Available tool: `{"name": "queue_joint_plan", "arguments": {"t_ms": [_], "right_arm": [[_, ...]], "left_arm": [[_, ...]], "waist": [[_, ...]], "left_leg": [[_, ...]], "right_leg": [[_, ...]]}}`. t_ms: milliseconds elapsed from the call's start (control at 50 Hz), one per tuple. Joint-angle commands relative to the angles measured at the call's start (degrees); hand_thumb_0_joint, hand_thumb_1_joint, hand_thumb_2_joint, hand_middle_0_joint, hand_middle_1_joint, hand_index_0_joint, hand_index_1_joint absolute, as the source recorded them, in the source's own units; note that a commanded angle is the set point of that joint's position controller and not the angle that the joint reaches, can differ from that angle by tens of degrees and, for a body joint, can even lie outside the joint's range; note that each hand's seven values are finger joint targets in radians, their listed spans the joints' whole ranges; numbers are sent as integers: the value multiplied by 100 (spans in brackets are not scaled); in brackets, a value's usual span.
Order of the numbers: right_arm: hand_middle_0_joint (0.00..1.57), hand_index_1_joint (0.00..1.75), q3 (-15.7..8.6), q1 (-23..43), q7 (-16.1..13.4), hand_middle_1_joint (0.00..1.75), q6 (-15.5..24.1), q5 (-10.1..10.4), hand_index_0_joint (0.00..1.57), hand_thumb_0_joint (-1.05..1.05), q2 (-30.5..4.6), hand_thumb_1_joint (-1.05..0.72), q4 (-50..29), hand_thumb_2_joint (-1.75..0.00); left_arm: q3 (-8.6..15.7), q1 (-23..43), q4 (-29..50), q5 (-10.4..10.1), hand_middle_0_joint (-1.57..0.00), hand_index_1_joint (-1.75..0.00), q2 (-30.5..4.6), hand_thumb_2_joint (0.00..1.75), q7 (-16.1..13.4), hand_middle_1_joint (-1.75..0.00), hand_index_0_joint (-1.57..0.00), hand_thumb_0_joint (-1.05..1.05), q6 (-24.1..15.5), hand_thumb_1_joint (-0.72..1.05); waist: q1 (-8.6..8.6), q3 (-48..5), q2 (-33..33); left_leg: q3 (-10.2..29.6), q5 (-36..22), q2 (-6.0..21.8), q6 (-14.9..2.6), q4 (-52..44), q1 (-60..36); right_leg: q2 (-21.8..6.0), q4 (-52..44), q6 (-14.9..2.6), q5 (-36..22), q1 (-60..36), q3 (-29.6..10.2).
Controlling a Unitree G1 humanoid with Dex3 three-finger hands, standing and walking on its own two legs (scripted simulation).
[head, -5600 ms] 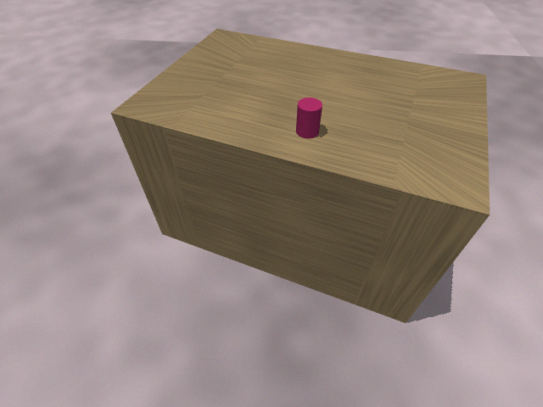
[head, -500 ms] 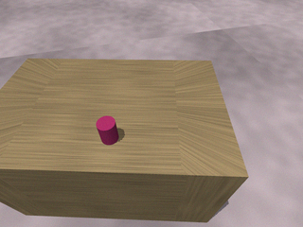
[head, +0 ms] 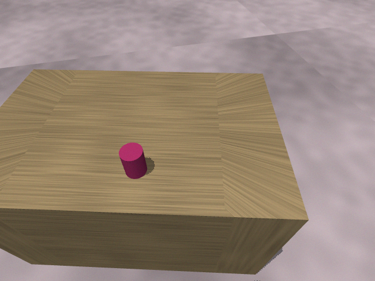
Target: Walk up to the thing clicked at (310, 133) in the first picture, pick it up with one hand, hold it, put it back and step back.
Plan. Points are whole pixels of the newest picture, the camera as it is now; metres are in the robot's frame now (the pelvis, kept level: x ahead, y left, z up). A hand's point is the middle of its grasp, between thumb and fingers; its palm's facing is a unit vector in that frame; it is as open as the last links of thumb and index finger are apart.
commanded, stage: stand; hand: left
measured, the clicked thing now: (133, 161) +0.46 +0.19 -0.09
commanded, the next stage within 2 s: rise first in 0.18 s
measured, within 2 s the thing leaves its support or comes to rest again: neither
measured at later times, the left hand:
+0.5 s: hand (89, 279) +0.16 +0.25 -0.13, palm faces +0.18 -0.93 -0.32, open 10.5 cm
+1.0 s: hand (69, 260) +0.18 +0.26 -0.05, palm faces +0.30 -0.89 -0.34, open 17.4 cm
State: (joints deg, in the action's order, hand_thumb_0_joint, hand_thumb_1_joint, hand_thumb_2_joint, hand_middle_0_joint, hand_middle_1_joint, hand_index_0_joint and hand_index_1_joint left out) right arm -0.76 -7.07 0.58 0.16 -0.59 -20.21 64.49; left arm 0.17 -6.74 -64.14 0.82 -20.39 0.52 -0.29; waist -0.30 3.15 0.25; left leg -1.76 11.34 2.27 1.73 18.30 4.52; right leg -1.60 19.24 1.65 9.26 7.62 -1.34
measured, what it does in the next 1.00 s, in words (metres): stands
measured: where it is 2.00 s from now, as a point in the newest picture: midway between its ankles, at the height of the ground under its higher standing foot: outside the picture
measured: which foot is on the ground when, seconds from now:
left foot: down 0.00-1.00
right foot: down 0.00-1.00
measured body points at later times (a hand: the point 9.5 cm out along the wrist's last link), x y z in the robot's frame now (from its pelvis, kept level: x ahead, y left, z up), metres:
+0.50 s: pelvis -0.01 +0.00 -0.01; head +0.03 +0.00 +0.44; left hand +0.15 +0.29 -0.11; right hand +0.16 -0.29 -0.12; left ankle -0.01 +0.14 -0.75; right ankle +0.02 -0.14 -0.75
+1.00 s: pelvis +0.01 +0.00 +0.00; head +0.00 +0.00 +0.45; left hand +0.16 +0.31 -0.02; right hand +0.18 -0.26 -0.07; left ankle -0.01 +0.14 -0.75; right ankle +0.02 -0.14 -0.75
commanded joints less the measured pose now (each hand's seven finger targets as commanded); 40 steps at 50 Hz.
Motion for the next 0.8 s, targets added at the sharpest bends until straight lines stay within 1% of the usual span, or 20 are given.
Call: {"name": "queue_joint_plan", "arguments": {"t_ms": [0,140,240,260,280,300,320,340,360,400,440,460,480,520,580,600,620,640,700,780], "right_arm": [[20,30,-217,238,-83,30,135,2,20,0,-1251,-90,-369,-90],[20,30,-215,263,-77,30,133,12,20,0,-1236,-90,-367,-90],[20,30,-222,211,-69,30,124,4,20,0,-1239,-90,-359,-90],[12,22,-216,227,-74,22,124,1,12,0,-1226,-82,-380,-82],[5,14,57,2238,-146,14,792,564,5,0,-60,-74,-2391,-74],[5,6,69,2059,-242,6,912,638,5,0,-316,-66,-2692,-66],[5,5,-236,1383,-355,5,846,638,5,0,-862,-58,-2101,-58],[5,5,-439,1071,-421,5,751,594,5,0,-1014,-50,-1589,-50],[5,5,-818,1043,-496,5,746,532,5,0,-1369,-42,-1532,-42],[5,5,-713,847,-485,5,777,368,5,0,-785,-26,-1468,-26],[5,5,-1077,-103,-460,5,723,266,5,0,-803,-10,-1586,-20],[5,5,-1084,-325,-466,5,664,262,5,0,-793,-2,-1449,-18],[5,5,-1110,-53,-471,5,656,258,5,0,-865,5,-1804,-16],[5,5,-989,-287,-423,5,586,272,5,0,-521,13,-2017,-14],[5,5,-879,55,-439,5,540,275,5,0,-369,23,-2457,-11],[5,5,-795,476,-456,5,585,285,5,0,-344,28,-3041,-10],[5,5,-750,324,-468,5,574,271,5,0,-258,32,-2824,-9],[5,5,-737,455,-487,5,622,271,5,0,-292,36,-3232,-8],[5,5,-834,140,-546,5,706,222,5,0,-421,45,-3500,-6],[5,5,-911,-181,-559,5,750,218,5,0,-507,48,-3978,-5]], "left_arm": [[225,200,352,-27,-20,-30,-1249,90,-90,-30,-20,0,-122,90],[209,169,343,-25,-20,-30,-1231,90,-88,-30,-20,0,-129,90],[204,201,359,-31,-20,-30,-1238,90,-103,-30,-20,0,-153,90],[211,201,376,-16,-12,-22,-1227,82,-99,-22,-12,0,-151,82],[25,2211,2386,-446,-4,-14,-28,74,-141,-14,-4,0,-585,74],[116,2099,2555,-652,-6,-8,-506,66,-304,-6,-3,0,-792,66],[317,1265,1951,-627,-5,-8,-884,58,-392,-5,-3,0,-764,58],[589,1016,1558,-605,-7,-8,-1167,50,-454,-6,-5,0,-692,50],[1001,917,1620,-564,-7,-8,-1533,42,-529,-6,-5,0,-646,42],[983,726,1696,-424,-6,-6,-1105,27,-534,-6,-5,0,-700,26],[1225,-104,2057,-299,-6,-6,-958,21,-502,-7,-7,0,-649,16],[1190,-347,1972,-299,-6,-6,-872,18,-497,-7,-7,0,-592,8],[1303,-312,2270,-285,-6,-5,-995,15,-517,-6,-7,0,-580,0],[1300,-352,2725,-299,-6,-5,-835,12,-481,-6,-7,0,-550,-11],[1152,-199,3153,-314,-6,-6,-582,10,-472,-6,-6,0,-498,-24],[1096,293,3695,-328,-6,-6,-597,10,-478,-6,-6,0,-541,-32],[1146,93,3633,-308,-6,-6,-635,9,-506,-6,-5,0,-542,-38],[1035,277,3959,-323,-6,-6,-524,7,-507,-5,-5,0,-565,-44],[1112,54,4410,-301,-6,-6,-593,4,-566,-5,-6,0,-621,-57],[1283,-449,4861,-300,-5,-6,-674,3,-608,-5,-5,0,-656,-57]], "waist": [[15,-456,-100],[28,-363,-6],[-12,-489,-18],[6,-483,9],[-156,-636,64],[105,-767,351],[8,-521,-63],[39,-347,-39],[98,-743,-85],[121,-1307,-222],[82,-1534,-294],[76,-1430,-254],[152,-1542,-169],[132,-1594,-215],[140,-1161,-163],[108,-1135,32],[146,-1077,-93],[77,-1035,-39],[65,-1054,25],[91,-981,8]], "left_leg": [[447,-663,578,-237,-338,52],[470,-558,554,-226,-337,20],[455,-717,574,-250,-263,-31],[428,-733,568,-255,-242,16],[-89,-553,-221,-181,443,893],[-22,-208,-161,-172,175,631],[-73,-93,-163,-139,153,700],[-126,-37,-213,-126,341,1053],[-125,-224,-185,-123,478,988],[-104,-545,-207,-146,618,884],[-108,-990,-234,-152,573,641],[-121,-1193,-240,-133,556,621],[-106,-1416,-229,-108,531,583],[-153,-1663,-257,-109,555,489],[-152,-1248,-260,-141,421,615],[-129,-1015,-246,-159,365,625],[-129,-867,-238,-162,322,623],[-126,-791,-235,-175,290,606],[-102,-839,-217,-179,271,454],[-96,-1096,-209,-157,253,350]], "right_leg": [[-564,-179,-273,-839,-129,-422],[-538,-245,-247,-687,3,-399],[-584,-234,-249,-921,-127,-420],[-590,-232,-251,-1025,-144,-415],[128,296,-142,-429,453,301],[107,129,-157,12,31,313],[118,173,-203,53,248,261],[162,253,-198,116,493,299],[156,401,-204,-97,418,299],[112,560,-207,-485,294,266],[143,527,-214,-891,148,308],[169,497,-212,-1049,121,332],[194,475,-203,-1195,19,357],[174,444,-181,-1447,-85,385],[118,322,-169,-1050,162,382],[119,248,-157,-812,182,384],[114,239,-173,-673,172,379],[116,204,-167,-614,195,380],[123,205,-168,-656,70,407],[146,217,-184,-894,-111,458]]}}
